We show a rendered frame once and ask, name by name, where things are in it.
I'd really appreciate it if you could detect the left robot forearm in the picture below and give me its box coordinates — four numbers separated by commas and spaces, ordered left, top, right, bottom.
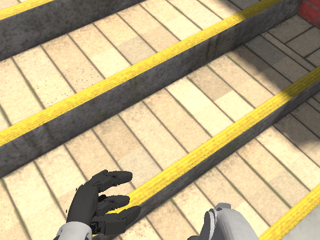
53, 221, 93, 240

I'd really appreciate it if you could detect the right robot shin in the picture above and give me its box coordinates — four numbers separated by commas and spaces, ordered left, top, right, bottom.
198, 202, 231, 240

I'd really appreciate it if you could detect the left robot hand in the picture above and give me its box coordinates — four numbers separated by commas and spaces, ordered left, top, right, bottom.
66, 169, 141, 236

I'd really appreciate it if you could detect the robot right thigh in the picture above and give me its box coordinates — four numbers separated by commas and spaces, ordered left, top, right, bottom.
202, 207, 259, 240

